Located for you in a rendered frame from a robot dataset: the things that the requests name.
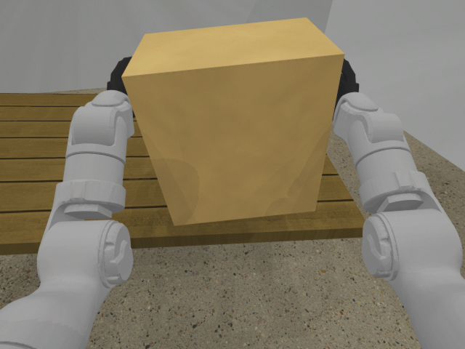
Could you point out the robot right hand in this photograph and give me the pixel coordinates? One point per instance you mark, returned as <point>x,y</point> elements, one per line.
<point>347,82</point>

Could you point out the carton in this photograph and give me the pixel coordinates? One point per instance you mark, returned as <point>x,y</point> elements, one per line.
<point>236,118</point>

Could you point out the robot right upper arm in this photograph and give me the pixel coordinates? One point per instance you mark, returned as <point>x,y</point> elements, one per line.
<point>418,254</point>

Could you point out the left robot forearm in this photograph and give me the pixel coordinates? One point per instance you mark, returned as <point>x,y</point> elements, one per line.
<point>92,186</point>

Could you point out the right robot forearm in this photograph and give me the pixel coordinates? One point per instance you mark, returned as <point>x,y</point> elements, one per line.
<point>388,175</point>

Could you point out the robot left hand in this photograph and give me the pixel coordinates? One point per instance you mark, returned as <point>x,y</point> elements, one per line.
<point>116,82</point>

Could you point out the robot left upper arm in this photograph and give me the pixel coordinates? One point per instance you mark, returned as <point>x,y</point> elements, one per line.
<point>79,263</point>

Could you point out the table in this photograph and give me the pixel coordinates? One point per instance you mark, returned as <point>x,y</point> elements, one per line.
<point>34,131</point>

